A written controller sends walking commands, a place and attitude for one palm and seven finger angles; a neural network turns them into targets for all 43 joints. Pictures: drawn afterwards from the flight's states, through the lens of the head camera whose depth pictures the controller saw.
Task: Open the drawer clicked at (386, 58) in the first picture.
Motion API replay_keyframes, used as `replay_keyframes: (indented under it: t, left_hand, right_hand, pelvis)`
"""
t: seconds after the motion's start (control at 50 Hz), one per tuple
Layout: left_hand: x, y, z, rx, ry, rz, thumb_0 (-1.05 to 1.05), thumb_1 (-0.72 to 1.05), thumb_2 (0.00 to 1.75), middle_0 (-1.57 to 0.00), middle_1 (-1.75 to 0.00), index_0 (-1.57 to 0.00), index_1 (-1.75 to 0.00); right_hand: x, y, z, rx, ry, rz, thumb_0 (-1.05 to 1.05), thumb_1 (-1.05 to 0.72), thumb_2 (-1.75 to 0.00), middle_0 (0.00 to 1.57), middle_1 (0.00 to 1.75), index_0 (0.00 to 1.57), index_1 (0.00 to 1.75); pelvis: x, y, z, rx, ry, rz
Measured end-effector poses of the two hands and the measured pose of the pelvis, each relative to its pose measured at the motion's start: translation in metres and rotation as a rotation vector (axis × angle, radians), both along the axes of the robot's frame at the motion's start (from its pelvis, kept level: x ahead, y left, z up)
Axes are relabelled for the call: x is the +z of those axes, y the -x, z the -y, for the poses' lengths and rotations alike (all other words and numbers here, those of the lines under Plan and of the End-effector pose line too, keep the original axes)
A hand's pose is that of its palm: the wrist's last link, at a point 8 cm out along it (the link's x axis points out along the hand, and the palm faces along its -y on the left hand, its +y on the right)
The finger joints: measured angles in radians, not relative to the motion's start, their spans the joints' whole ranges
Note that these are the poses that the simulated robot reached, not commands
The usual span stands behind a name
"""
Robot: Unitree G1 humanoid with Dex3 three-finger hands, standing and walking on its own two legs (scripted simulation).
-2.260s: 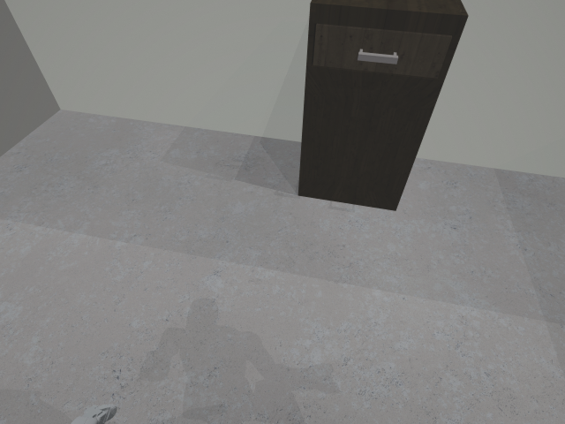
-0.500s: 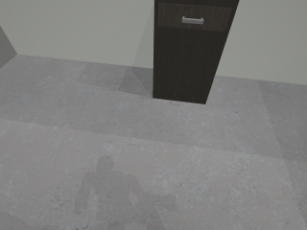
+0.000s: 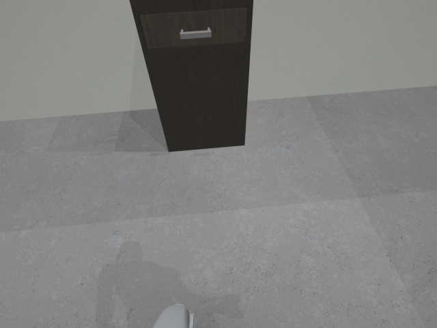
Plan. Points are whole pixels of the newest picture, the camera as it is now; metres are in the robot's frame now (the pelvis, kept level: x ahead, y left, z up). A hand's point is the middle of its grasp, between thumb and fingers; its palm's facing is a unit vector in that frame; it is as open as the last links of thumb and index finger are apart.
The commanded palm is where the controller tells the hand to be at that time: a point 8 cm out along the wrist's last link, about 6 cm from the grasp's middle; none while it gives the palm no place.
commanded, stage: walk to a spot facing it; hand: left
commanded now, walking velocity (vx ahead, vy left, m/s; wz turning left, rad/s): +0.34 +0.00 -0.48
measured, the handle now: (195, 32) +1.22 +0.21 -0.02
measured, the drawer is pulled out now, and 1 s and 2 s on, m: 0.00 0.00 0.00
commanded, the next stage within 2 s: none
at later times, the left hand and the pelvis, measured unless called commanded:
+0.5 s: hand (120, 251) +0.31 +0.29 -0.18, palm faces -0.23 -0.95 -0.20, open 7.4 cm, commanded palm none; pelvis +0.20 +0.10 +0.00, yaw -18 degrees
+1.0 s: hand (199, 178) +0.57 +0.12 -0.19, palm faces -0.54 -0.82 -0.17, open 7.3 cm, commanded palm none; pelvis +0.39 +0.02 -0.03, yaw -35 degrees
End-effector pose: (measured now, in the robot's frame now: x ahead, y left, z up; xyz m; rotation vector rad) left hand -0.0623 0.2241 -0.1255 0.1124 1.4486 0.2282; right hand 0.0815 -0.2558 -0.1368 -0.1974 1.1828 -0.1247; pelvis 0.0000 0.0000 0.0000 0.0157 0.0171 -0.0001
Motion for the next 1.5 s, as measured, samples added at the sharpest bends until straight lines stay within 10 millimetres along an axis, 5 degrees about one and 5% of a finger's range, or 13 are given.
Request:
replay_keyframes:
  t: [0.16, 0.28, 0.36, 0.46, 0.54, 0.64, 0.82, 0.88, 0.94, 1.12, 1.28, 1.38, 1.5]
  left_hand:
    - [-0.012, -0.061, -0.036, -0.042, 0.006, -0.011, 0.01, 0.91, 0.89, -0.2, -0.3, -0.2, -0.3]
    - [-0.043, -0.133, -0.086, -0.106, 0.026, -0.038, 0.01, 0.91, 0.89, -0.2, -0.3, -0.2, -0.3]
    - [-0.046, -0.215, -0.114, -0.213, 0.027, 0.007, 0.01, 0.91, 0.89, -0.2, -0.3, -0.2, -0.3]
    - [-0.03, -0.335, -0.124, -0.325, 0.03, 0.163, 0.01, 0.92, 0.89, -0.19, -0.3, -0.2, -0.3]
    - [-0.022, -0.414, -0.113, -0.404, 0.04, 0.24, 0.01, 0.92, 0.89, -0.19, -0.29, -0.19, -0.3]
    - [-0.023, -0.486, -0.079, -0.496, 0.079, 0.259, 0.01, 0.92, 0.9, -0.19, -0.29, -0.19, -0.3]
    - [-0.041, -0.594, 0.027, -0.692, 0.179, 0.261, 0.01, 0.92, 0.9, -0.19, -0.29, -0.19, -0.3]
    - [-0.048, -0.623, 0.057, -0.725, 0.188, 0.301, 0.01, 0.91, 0.89, -0.19, -0.3, -0.2, -0.3]
    - [-0.048, -0.638, 0.065, -0.718, 0.166, 0.297, 0.01, 0.91, 0.89, -0.2, -0.3, -0.2, -0.3]
    - [-0.016, -0.684, 0.033, -0.782, 0.001, 0.156, 0.0, 0.93, 0.89, -0.2, -0.3, -0.2, -0.3]
    - [-0.026, -0.755, 0.022, -0.777, -0.028, 0.115, 0.01, 0.91, 0.89, -0.2, -0.3, -0.2, -0.3]
    - [-0.041, -0.808, 0.036, -0.833, -0.012, 0.103, 0.01, 0.91, 0.89, -0.2, -0.3, -0.2, -0.3]
    - [-0.029, -0.862, 0.09, -0.962, 0.053, 0.152, 0.01, 0.92, 0.89, -0.19, -0.3, -0.2, -0.3]
  right_hand:
    - [0.004, -0.073, -0.042, -0.025, -0.01, 0.069, 0.01, -0.91, -0.9, 0.2, 0.3, 0.2, 0.3]
    - [0.006, -0.144, -0.086, -0.054, 0.013, 0.201, 0.01, -0.91, -0.9, 0.2, 0.3, 0.2, 0.3]
    - [0.015, -0.138, -0.102, -0.151, 0.031, 0.198, 0.0, -0.91, -0.9, 0.2, 0.3, 0.21, 0.3]
    - [0.02, -0.095, -0.114, -0.314, 0.067, 0.058, -0.01, -0.93, -0.9, 0.2, 0.3, 0.21, 0.3]
    - [0.017, -0.058, -0.125, -0.416, 0.079, -0.083, -0.01, -0.94, -0.9, 0.2, 0.3, 0.21, 0.3]
    - [0.012, -0.025, -0.155, -0.528, 0.034, -0.25, 0.0, -0.93, -0.9, 0.2, 0.3, 0.2, 0.3]
    - [0.001, -0.028, -0.207, -0.707, -0.126, -0.455, 0.0, -0.91, -0.9, 0.2, 0.3, 0.2, 0.3]
    - [-0.011, -0.049, -0.201, -0.751, -0.175, -0.473, 0.0, -0.91, -0.9, 0.2, 0.3, 0.2, 0.3]
    - [-0.023, -0.09, -0.171, -0.767, -0.168, -0.409, 0.01, -0.91, -0.9, 0.2, 0.3, 0.21, 0.3]
    - [-0.007, -0.272, -0.032, -0.74, 0.005, 0.051, 0.01, -0.94, -0.9, 0.2, 0.3, 0.2, 0.3]
    - [0.005, -0.384, 0.014, -0.684, 0.089, 0.169, 0.0, -0.93, -0.9, 0.2, 0.3, 0.2, 0.3]
    - [0.011, -0.409, 0.005, -0.717, 0.109, 0.178, 0.0, -0.92, -0.9, 0.2, 0.3, 0.2, 0.3]
    - [0.015, -0.38, -0.027, -0.86, 0.076, 0.099, 0.0, -0.91, -0.9, 0.2, 0.3, 0.21, 0.3]
  pelvis:
    - [-0.006, -0.058, -0.033, -0.071, 0.023, -0.01]
    - [-0.026, -0.114, -0.071, -0.149, 0.032, -0.002]
    - [-0.02, -0.144, -0.087, -0.232, 0.039, 0.023]
    - [-0.006, -0.182, -0.1, -0.292, 0.055, 0.024]
    - [-0.004, -0.212, -0.106, -0.341, 0.053, 0.017]
    - [-0.007, -0.251, -0.103, -0.393, 0.05, 0.008]
    - [-0.023, -0.323, -0.068, -0.498, 0.057, -0.004]
    - [-0.034, -0.35, -0.044, -0.53, 0.031, 0.006]
    - [-0.035, -0.371, -0.03, -0.569, 0.045, 0.021]
    - [-0.012, -0.44, -0.012, -0.686, 0.015, -0.003]
    - [-0.021, -0.513, -0.01, -0.772, 0.016, -0.02]
    - [-0.025, -0.547, -0.006, -0.864, 0.024, -0.001]
    - [-0.012, -0.565, -0.002, -0.936, 0.052, 0.002]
